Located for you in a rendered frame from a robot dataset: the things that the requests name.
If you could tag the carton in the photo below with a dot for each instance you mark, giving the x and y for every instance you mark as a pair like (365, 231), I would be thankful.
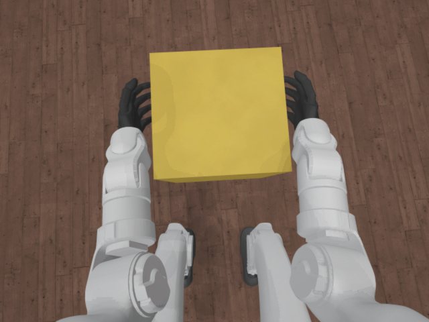
(219, 115)

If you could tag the left robot hand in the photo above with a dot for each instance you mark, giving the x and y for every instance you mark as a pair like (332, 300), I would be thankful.
(129, 112)

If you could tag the left robot foot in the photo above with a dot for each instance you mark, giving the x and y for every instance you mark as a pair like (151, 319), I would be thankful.
(188, 279)

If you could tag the right robot hand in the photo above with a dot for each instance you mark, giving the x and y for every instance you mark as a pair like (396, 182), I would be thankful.
(305, 105)

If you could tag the right robot upper arm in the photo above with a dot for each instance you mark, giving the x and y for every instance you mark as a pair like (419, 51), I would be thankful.
(338, 285)

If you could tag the robot right forearm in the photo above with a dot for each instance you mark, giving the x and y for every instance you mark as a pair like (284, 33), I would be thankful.
(324, 212)

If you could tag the robot right shin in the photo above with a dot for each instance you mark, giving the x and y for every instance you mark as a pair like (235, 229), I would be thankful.
(261, 226)

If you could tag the left robot upper arm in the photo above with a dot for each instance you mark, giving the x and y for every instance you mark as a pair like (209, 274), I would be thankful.
(132, 288)

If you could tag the robot left forearm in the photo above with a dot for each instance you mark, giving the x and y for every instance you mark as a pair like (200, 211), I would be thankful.
(127, 227)

